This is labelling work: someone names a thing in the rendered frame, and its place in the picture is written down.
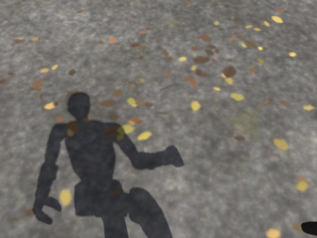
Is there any right robot hand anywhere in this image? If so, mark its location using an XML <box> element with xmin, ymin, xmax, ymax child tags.
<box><xmin>301</xmin><ymin>221</ymin><xmax>317</xmax><ymax>236</ymax></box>

